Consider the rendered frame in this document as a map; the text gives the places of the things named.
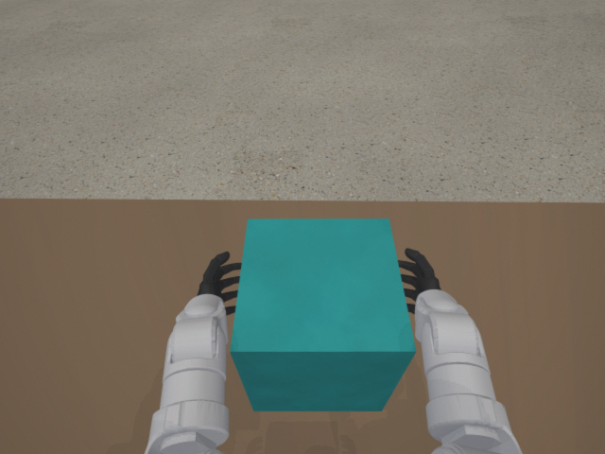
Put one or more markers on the left robot hand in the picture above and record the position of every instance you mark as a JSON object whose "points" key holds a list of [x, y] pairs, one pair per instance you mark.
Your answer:
{"points": [[212, 284]]}

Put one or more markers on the carton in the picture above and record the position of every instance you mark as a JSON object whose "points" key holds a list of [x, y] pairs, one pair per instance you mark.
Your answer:
{"points": [[321, 321]]}

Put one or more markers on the robot left forearm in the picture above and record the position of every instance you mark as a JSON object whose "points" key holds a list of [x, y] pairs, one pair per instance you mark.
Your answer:
{"points": [[192, 415]]}

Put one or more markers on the right robot hand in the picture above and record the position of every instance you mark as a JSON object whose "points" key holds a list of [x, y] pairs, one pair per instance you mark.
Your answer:
{"points": [[425, 277]]}

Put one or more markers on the robot right forearm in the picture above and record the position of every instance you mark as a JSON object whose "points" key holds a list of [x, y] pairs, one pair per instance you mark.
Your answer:
{"points": [[462, 407]]}

